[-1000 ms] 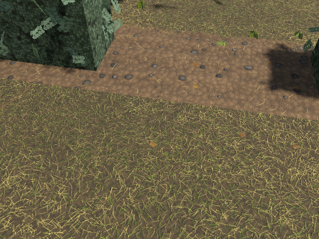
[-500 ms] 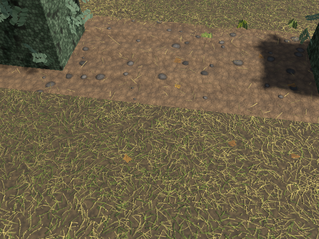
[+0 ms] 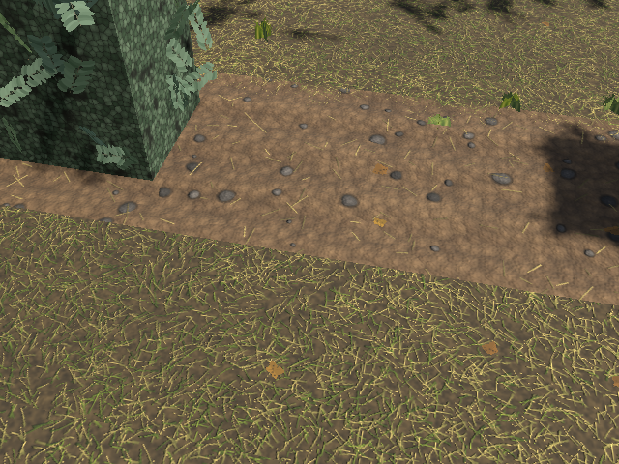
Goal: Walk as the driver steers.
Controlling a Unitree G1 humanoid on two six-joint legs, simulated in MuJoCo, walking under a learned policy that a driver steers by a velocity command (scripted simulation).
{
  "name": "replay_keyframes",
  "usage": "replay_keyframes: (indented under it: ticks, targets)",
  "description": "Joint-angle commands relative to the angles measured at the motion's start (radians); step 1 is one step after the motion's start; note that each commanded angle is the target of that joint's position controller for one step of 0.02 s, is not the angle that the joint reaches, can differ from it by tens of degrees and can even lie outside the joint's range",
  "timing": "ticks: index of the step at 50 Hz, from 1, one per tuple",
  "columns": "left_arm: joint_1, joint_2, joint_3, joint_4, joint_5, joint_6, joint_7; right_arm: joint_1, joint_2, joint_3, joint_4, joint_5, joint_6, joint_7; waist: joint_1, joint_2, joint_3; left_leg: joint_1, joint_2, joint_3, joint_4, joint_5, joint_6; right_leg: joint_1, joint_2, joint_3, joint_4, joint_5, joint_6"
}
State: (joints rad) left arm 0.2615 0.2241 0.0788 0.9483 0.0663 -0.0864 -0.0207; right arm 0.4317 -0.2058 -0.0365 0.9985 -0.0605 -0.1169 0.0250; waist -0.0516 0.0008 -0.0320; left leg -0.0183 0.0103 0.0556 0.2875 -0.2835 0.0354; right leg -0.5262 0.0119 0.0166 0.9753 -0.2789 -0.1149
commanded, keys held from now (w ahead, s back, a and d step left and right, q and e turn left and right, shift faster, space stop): w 0.96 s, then w+e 0.04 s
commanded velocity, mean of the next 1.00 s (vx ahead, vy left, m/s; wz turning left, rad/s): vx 0.47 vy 0.00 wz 0.00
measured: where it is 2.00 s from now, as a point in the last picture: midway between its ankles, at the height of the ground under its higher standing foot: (339, 365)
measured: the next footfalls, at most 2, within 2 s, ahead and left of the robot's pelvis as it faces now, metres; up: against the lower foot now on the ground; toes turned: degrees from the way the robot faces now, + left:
right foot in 0.24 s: +0.28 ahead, -0.14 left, +0.00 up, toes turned -3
left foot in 0.74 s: +0.47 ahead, +0.05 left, +0.00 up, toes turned +2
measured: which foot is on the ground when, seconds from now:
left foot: down 0.00-0.24, up 0.26-0.72, down 0.74-1.00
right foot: up 0.00-0.22, down 0.24-0.74, up 0.76-1.00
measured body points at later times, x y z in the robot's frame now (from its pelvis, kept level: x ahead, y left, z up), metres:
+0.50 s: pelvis +0.25 -0.07 +0.00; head +0.26 -0.07 +0.45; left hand +0.20 +0.15 -0.16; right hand +0.36 -0.30 -0.14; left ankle +0.37 +0.09 -0.68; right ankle +0.24 -0.14 -0.75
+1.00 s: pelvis +0.52 -0.04 -0.06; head +0.52 -0.04 +0.39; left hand +0.68 +0.17 -0.17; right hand +0.43 -0.25 -0.20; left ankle +0.43 +0.05 -0.75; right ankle +0.64 -0.19 -0.74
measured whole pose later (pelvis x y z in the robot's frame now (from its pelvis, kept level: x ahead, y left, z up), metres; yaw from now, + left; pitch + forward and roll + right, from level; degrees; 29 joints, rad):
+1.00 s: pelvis +0.52 -0.04 -0.06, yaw -1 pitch +3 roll +2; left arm 0.14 0.20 0.03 0.85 0.11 -0.10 -0.05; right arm 0.54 -0.13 -0.01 1.00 -0.08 -0.13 -0.01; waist -0.09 -0.04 -0.05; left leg -0.30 -0.06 0.08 0.83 -0.58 0.06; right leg -0.70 -0.07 0.07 0.86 0.32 -0.05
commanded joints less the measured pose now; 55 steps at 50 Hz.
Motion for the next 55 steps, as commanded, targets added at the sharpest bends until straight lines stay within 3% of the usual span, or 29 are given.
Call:
replay_keyframes:
  ticks: [1,5,10,12,13,14,15,16,18,20,24,28,30,33,36,37,38,39,40,41,42,45,46,47,49,52,53,54,55]
  targets:
    - [-0.049,-0.033,-0.01,-0.045,0.0,0.012,-0.035,0.053,-0.038,0.012,-0.008,-0.013,0.01,0.003,0.031,0.082,0.161,-0.007,0.235,-0.144,-0.188,0.259,0.191,-0.183,-0.06,-0.02,-0.076,0.195,-0.001]
    - [-0.197,-0.003,-0.028,-0.106,-0.005,0.018,-0.043,0.09,-0.097,0.008,0.025,-0.008,0.006,0.028,-0.001,0.098,0.16,-0.133,0.248,-0.112,-0.179,0.185,0.2,-0.018,-0.04,-0.064,-0.27,0.205,0.027]
    - [-0.294,0.031,-0.02,-0.163,-0.023,-0.005,-0.019,0.12,-0.134,-0.009,0.067,-0.005,0.021,0.014,0.014,0.107,0.159,0.002,0.291,-0.117,-0.062,0.392,0.186,0.066,0.01,-0.118,-0.419,0.174,0.0]
    - [-0.098,0.11,0.017,-0.105,-0.039,-0.032,-0.011,0.107,-0.122,-0.013,0.067,-0.028,0.019,0.02,0.099,0.079,0.029,-0.155,0.186,-0.014,0.23,0.614,0.101,0.446,0.037,-0.119,-0.37,0.261,-0.053]
    - [0.178,0.142,0.014,-0.035,-0.03,-0.034,-0.005,0.216,-0.013,0.014,0.058,-0.045,0.007,0.041,0.144,-0.122,-0.243,-0.494,0.03,0.045,0.594,0.314,0.026,0.958,-0.138,0.204,-0.418,0.214,-0.218]
    - [0.486,0.173,0.016,0.05,-0.016,-0.024,-0.003,0.203,0.018,0.027,0.053,-0.044,-0.002,0.069,0.247,-0.197,-0.355,-0.695,-0.078,-0.053,0.934,-0.349,0.013,1.158,-0.349,0.633,-0.634,0.036,-0.335]
    - [0.461,0.167,0.026,0.079,0.008,-0.036,-0.001,-0.032,-0.052,-0.008,-0.002,-0.008,-0.014,0.07,0.273,-0.074,-0.057,-0.891,-0.036,-0.189,1.047,-0.294,0.062,0.965,-0.327,0.626,-0.711,-0.148,-0.235]
    - [0.263,0.136,0.02,0.045,-0.012,-0.046,0.002,-0.108,-0.079,-0.022,-0.012,0.004,-0.024,0.045,0.2,-0.023,0.098,-0.853,0.049,-0.165,1.046,-0.161,0.078,0.672,-0.314,0.486,-0.728,-0.151,-0.192]
    - [0.143,-0.018,-0.03,0.038,-0.029,-0.039,0.009,-0.075,-0.004,-0.01,-0.017,-0.031,-0.02,0.006,0.095,-0.024,0.077,-0.676,0.12,-0.167,0.978,-0.065,0.095,0.434,-0.272,0.354,-0.774,-0.044,-0.189]
    - [0.09,-0.071,-0.052,0.028,-0.022,-0.04,0.012,-0.043,0.075,0.005,-0.021,-0.036,0.005,0.002,0.032,-0.015,0.127,-0.599,0.141,-0.166,0.912,-0.004,0.09,0.275,-0.256,0.273,-0.846,0.02,-0.172]
    - [0.113,-0.039,-0.047,0.039,0.002,-0.073,-0.002,-0.196,0.034,0.008,-0.089,-0.017,0.019,0.012,0.051,-0.004,0.104,-0.66,0.15,-0.123,0.634,0.271,0.044,0.273,-0.211,0.13,-0.843,0.294,-0.173]
    - [0.215,0.009,-0.055,0.089,0.03,-0.057,-0.053,-0.253,0.018,0.013,-0.134,-0.031,0.043,0.049,0.032,-0.068,0.076,-0.455,0.085,-0.074,0.654,0.518,0.0,0.105,-0.164,0.035,-0.742,0.497,-0.153]
    - [0.252,0.009,-0.064,0.093,0.044,-0.061,-0.047,-0.225,-0.034,-0.007,-0.14,-0.047,0.042,0.049,0.024,-0.04,0.077,-0.485,0.073,-0.048,0.741,0.424,-0.007,0.158,-0.168,0.042,-0.667,0.502,-0.141]
    - [0.362,0.013,-0.066,0.142,0.039,-0.063,-0.023,-0.317,-0.06,-0.023,-0.206,-0.035,0.04,0.024,0.052,-0.044,0.097,-0.682,0.073,-0.057,0.691,0.174,0.004,0.478,-0.241,0.112,-0.557,0.664,-0.142]
    - [0.226,0.098,-0.03,0.109,0.016,-0.065,-0.031,-0.192,-0.08,-0.054,-0.208,-0.006,0.045,-0.003,-0.03,-0.094,0.068,-0.374,0.025,-0.017,0.534,-0.018,0.03,0.412,-0.229,0.06,-0.387,0.931,-0.107]
    - [0.16,0.138,-0.013,0.085,0.001,-0.066,-0.045,-0.047,-0.096,-0.069,-0.163,0.004,0.034,-0.007,-0.098,-0.045,0.043,-0.148,-0.022,0.05,0.442,0.047,0.05,0.3,-0.182,0.036,-0.211,0.932,-0.111]
    - [0.18,0.104,-0.012,0.067,0.006,-0.069,-0.059,0.127,-0.126,-0.083,-0.089,0.009,0.006,-0.017,-0.131,0.072,-0.055,0.135,-0.031,0.027,0.419,0.166,0.13,0.124,-0.072,0.018,0.103,0.728,-0.083]
    - [0.288,-0.077,-0.056,0.077,0.034,-0.065,-0.078,0.224,-0.123,-0.061,-0.049,-0.008,-0.007,-0.014,-0.089,0.286,-0.208,0.381,0.212,-0.359,0.34,0.542,0.382,-0.143,0.099,0.007,0.55,-0.302,-0.001]
    - [0.119,-0.063,-0.05,-0.044,-0.017,-0.072,-0.081,0.305,-0.097,-0.048,-0.028,-0.049,-0.028,0.006,-0.157,0.162,-0.079,0.307,0.332,-0.701,0.16,0.417,0.461,-0.439,0.16,0.179,0.6,-0.358,-0.007]
    - [-0.045,-0.004,-0.028,-0.114,-0.03,-0.058,-0.054,0.119,-0.091,-0.045,-0.052,-0.042,-0.046,0.021,-0.091,0.037,0.117,0.095,0.394,-0.708,0.141,0.277,0.423,-0.525,0.064,0.232,0.488,-0.222,0.0]
    - [-0.049,0.046,-0.015,-0.106,-0.016,-0.033,-0.026,0.015,-0.054,-0.036,-0.06,-0.004,-0.034,0.026,-0.032,-0.057,0.09,-0.007,0.362,-0.611,0.195,0.286,0.397,-0.472,0.003,0.188,0.474,-0.149,0.031]
    - [0.08,-0.104,-0.063,-0.063,0.067,0.02,-0.005,-0.059,0.051,0.01,-0.073,-0.003,-0.008,0.004,0.081,0.002,0.088,-0.403,0.181,-0.288,0.198,0.149,0.268,-0.198,-0.067,0.086,0.22,0.071,0.063]
    - [0.138,-0.088,-0.07,-0.042,0.077,0.019,-0.024,-0.08,0.044,0.014,-0.081,-0.017,-0.01,-0.009,0.111,0.04,0.086,-0.522,0.147,-0.239,0.226,0.085,0.236,-0.101,-0.062,0.047,0.194,0.198,0.051]
    - [0.087,-0.064,-0.072,-0.058,0.087,-0.002,-0.038,-0.101,0.104,0.041,-0.111,-0.03,-0.03,-0.036,0.079,0.009,0.055,-0.529,0.075,-0.157,0.274,0.031,0.178,-0.084,-0.106,0.09,-0.02,0.559,0.048]
    - [0.012,-0.036,-0.065,-0.082,0.038,-0.014,-0.042,-0.015,0.015,0.035,-0.092,-0.034,-0.049,-0.056,0.029,0.028,0.041,-0.657,0.018,-0.066,0.363,-0.137,0.134,0.113,-0.075,-0.018,-0.247,0.913,0.076]
    - [-0.182,0.037,-0.048,-0.16,0.033,0.021,-0.035,0.203,-0.004,0.053,-0.006,-0.017,-0.045,-0.026,-0.025,0.046,0.16,-0.554,0.149,-0.21,0.366,-0.25,0.187,0.064,-0.091,-0.031,-0.345,0.715,0.085]
    - [-0.365,0.049,-0.037,-0.232,-0.169,0.02,-0.032,0.08,-0.111,-0.006,-0.03,0.141,-0.023,-0.075,-0.053,0.007,0.184,-0.471,0.15,-0.256,0.431,-0.1,0.175,-0.047,-0.039,0.026,-0.434,0.609,0.078]
    - [-0.41,0.03,-0.049,-0.242,-0.188,0.016,-0.042,0.122,-0.129,-0.01,-0.019,0.133,-0.008,-0.092,-0.089,-0.014,0.177,-0.313,0.177,-0.256,0.52,-0.043,0.169,-0.15,-0.043,0.051,-0.495,0.616,0.08]
    - [-0.429,0.007,-0.055,-0.243,-0.167,0.013,-0.053,0.173,-0.097,-0.014,0.005,0.113,0.002,-0.099,-0.114,-0.011,0.154,-0.215,0.192,-0.245,0.581,-0.017,0.156,-0.193,-0.064,0.068,-0.54,0.672,0.069]
Over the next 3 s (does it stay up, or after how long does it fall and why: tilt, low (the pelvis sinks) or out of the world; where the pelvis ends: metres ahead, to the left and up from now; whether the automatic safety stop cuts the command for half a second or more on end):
stays up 0.90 -0.12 -0.20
